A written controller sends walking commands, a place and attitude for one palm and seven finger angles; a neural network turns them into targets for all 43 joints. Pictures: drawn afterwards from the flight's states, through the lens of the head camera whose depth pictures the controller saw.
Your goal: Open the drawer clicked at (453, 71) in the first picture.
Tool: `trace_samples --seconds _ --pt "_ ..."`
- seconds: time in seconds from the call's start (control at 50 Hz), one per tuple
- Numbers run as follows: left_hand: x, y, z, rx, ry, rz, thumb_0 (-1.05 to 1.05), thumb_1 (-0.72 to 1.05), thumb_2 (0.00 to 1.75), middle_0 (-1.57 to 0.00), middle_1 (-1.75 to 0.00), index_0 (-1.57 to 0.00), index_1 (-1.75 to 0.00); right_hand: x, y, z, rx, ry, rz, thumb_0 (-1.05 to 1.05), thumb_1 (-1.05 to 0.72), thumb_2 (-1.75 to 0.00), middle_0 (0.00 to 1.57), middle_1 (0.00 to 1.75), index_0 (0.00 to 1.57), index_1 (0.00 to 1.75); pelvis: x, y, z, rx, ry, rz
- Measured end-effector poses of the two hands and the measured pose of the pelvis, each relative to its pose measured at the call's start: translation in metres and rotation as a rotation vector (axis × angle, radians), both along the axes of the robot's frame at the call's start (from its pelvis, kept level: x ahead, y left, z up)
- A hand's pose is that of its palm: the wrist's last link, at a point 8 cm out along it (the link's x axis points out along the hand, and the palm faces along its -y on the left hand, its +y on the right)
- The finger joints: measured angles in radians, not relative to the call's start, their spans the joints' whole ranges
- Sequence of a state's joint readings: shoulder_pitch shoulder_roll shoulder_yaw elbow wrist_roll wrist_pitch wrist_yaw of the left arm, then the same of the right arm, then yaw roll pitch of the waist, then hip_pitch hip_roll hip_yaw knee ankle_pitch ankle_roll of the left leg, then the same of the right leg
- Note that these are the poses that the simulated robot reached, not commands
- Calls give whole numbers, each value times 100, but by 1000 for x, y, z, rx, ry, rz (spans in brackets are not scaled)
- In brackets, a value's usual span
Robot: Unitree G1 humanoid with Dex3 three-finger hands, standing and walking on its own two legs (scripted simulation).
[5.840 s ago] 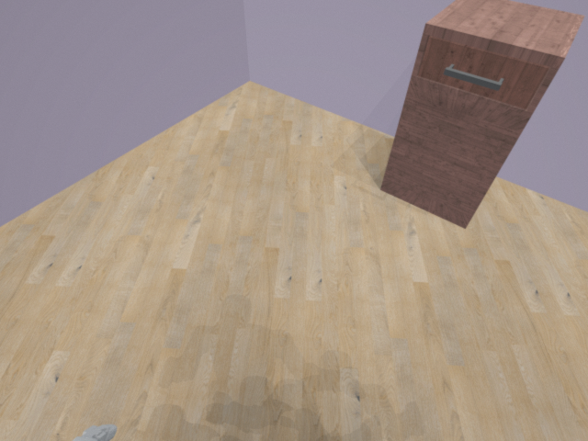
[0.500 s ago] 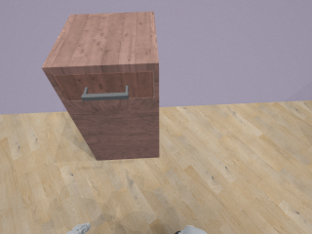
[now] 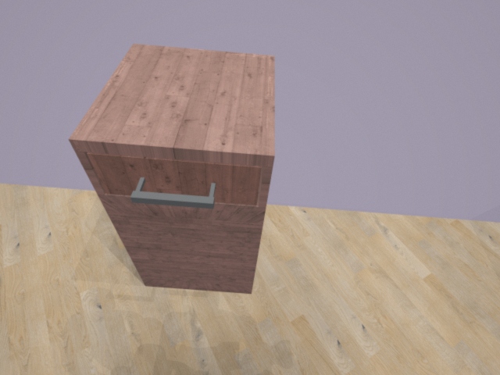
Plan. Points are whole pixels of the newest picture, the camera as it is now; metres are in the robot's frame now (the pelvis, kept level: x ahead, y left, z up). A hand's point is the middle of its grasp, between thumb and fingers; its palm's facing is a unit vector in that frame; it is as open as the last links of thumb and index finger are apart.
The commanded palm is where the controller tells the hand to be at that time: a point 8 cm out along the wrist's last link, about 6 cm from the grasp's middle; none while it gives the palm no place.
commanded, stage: come to a stop and stand still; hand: left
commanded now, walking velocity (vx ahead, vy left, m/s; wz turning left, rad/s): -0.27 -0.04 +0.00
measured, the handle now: (175, 192) +0.49 +0.23 -0.08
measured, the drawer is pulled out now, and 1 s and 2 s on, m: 0.00 0.00 0.00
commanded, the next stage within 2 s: look again from close up in 0.82 s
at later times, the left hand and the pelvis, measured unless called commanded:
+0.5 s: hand out of the picture +0.02 +0.11 -0.15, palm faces +0.01 -0.97 -0.25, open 7.4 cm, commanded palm none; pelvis -0.03 -0.07 +0.01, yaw -1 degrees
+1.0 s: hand out of the picture -0.08 +0.10 -0.17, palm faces +0.03 -0.98 -0.19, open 7.4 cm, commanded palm none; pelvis -0.06 -0.06 +0.01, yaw -1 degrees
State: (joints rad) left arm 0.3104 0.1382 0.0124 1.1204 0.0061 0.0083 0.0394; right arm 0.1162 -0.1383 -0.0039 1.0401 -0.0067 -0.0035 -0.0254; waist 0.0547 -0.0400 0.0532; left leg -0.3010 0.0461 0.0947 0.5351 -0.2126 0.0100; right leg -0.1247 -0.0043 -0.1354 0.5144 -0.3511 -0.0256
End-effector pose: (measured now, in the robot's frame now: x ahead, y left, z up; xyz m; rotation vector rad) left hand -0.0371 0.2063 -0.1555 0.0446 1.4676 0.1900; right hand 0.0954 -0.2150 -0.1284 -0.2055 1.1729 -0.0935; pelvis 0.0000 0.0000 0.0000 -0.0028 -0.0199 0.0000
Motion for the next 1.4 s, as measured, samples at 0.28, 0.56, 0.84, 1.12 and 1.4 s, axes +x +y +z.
trace_samples --seconds 0.28,0.56,0.84,1.12,1.4 --pt "43 9 24 177 -120 -91 0 91 90 -20 -30 -19 -30 -39 -48 -32 63 56 -90 0 -91 -90 20 30 21 30 -26 -40 -9 38 24 -32" --pt "54 -53 26 92 -215 -111 0 92 90 -20 -30 -20 -30 -121 -98 -18 0 188 -132 1 -91 -90 19 30 20 30 -37 -73 2 5 19 -4" --pt "-5 -55 23 64 -98 -69 0 93 90 -20 -30 -20 -30 -173 -64 -13 60 274 -117 1 -91 -90 19 30 20 30 -53 -75 11 0 -4 -10" --pt "-48 -40 13 28 -30 -75 0 91 90 -20 -30 -20 -30 -182 -35 -17 56 215 -113 1 -91 -90 19 30 20 30 -61 -41 2 -13 4 -9" --pt "-29 -11 17 39 -83 -88 0 91 90 -20 -30 -19 -30 -174 -6 -14 67 206 -90 1 -92 -90 20 30 20 30 -57 -18 6 5 7 -16"
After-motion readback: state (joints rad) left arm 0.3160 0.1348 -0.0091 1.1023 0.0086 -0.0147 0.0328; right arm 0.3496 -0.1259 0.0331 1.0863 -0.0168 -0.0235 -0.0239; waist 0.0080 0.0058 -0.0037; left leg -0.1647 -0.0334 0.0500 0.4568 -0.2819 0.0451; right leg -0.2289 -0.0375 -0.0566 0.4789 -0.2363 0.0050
